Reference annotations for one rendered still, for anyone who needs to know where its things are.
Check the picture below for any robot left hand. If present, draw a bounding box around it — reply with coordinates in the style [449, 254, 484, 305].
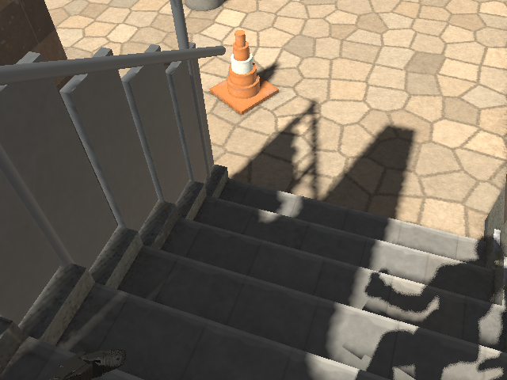
[48, 349, 126, 380]

